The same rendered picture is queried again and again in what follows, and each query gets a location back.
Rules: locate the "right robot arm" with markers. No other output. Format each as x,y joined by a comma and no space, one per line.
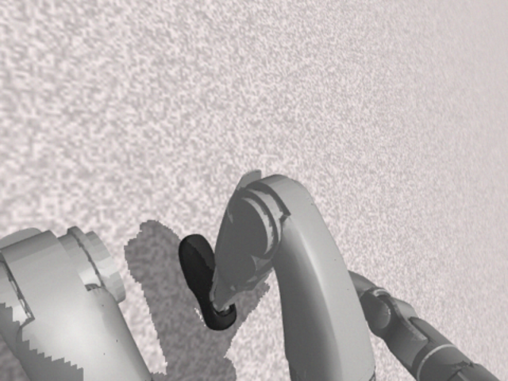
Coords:
424,352

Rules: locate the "right robot foot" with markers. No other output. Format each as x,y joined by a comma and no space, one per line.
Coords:
196,258

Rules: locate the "right robot hand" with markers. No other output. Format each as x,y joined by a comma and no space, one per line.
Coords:
361,284

